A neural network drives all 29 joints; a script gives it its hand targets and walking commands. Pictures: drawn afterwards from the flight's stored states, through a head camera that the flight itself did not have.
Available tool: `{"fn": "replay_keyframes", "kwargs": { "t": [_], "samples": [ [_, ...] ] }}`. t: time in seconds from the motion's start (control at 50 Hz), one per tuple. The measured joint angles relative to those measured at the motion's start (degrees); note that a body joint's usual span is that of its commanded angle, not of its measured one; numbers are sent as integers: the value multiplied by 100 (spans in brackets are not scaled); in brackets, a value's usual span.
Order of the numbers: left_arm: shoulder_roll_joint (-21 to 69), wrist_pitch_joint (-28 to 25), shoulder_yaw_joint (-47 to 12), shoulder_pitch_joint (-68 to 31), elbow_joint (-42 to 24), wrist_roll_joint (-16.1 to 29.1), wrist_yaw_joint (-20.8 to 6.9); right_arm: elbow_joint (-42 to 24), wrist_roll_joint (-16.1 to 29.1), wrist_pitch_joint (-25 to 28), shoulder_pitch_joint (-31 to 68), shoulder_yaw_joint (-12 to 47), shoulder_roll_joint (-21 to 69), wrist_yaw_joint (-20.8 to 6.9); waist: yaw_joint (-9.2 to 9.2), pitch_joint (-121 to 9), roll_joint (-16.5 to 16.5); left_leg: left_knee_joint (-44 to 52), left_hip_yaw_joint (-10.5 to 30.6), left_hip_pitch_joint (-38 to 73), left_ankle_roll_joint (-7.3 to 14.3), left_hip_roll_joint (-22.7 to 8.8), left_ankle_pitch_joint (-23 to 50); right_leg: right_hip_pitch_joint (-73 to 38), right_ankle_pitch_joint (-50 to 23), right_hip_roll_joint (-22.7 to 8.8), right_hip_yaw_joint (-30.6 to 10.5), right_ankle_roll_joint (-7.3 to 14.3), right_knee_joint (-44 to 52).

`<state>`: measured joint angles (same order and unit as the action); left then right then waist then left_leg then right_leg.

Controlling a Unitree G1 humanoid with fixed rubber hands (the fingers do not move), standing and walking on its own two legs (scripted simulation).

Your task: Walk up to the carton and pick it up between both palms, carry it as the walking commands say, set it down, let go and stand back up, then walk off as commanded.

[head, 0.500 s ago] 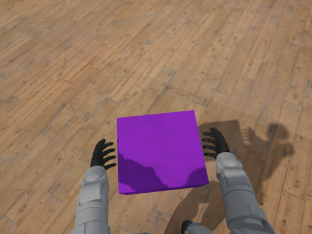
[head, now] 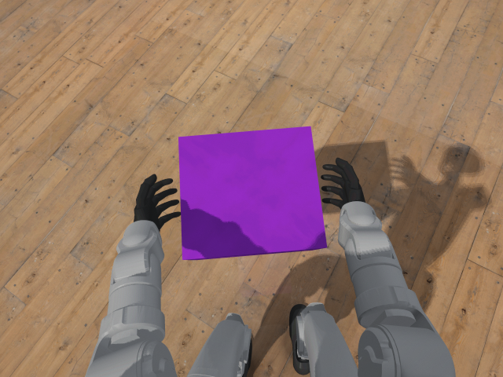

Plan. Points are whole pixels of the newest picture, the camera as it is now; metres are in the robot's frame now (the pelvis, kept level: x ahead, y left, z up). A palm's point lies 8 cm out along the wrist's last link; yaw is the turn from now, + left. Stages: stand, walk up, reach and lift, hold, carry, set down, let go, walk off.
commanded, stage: set down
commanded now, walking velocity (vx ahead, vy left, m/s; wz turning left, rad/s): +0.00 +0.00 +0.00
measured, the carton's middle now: (250, 197) +0.44 +0.06 -0.16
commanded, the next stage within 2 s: none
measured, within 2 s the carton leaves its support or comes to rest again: neither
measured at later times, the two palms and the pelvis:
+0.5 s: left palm (166, 225) +0.37 +0.22 -0.15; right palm (336, 205) +0.42 -0.11 -0.16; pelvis -0.02 +0.00 -0.09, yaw +2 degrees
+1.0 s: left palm (178, 227) +0.39 +0.23 -0.24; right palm (322, 208) +0.45 -0.10 -0.24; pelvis -0.03 +0.02 -0.16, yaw +2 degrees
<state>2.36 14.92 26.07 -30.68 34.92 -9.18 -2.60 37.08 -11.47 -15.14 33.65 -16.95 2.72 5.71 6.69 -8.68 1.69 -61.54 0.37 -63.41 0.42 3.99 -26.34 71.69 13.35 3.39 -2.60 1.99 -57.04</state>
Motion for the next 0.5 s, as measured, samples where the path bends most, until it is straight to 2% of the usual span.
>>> {"fn": "replay_keyframes", "kwargs": {
  "t": [0.2, 0.42, 0.5],
  "samples": [
    [-170, 92, 225, -488, 222, -18, -245, 32, -237, -233, 520, -102, 8, 150, 36, -227, 11, -917, 5, -1112, -85, -22, -265, 1137, 182, 44, 80, 71, -864],
    [-270, 95, 203, -751, 312, 138, -154, 89, -138, -313, 836, 13, -113, 255, -19, -518, -25, -1855, 14, -2264, -94, 26, -571, 2296, 427, 13, 158, 62, -1741],
    [-250, 74, 135, -810, 322, 240, -23, 122, -99, -307, 934, 35, -196, 258, -40, -559, -12, -2148, -14, -2598, -70, 57, -665, 2637, 505, -8, 151, 38, -2025]
  ]
}}
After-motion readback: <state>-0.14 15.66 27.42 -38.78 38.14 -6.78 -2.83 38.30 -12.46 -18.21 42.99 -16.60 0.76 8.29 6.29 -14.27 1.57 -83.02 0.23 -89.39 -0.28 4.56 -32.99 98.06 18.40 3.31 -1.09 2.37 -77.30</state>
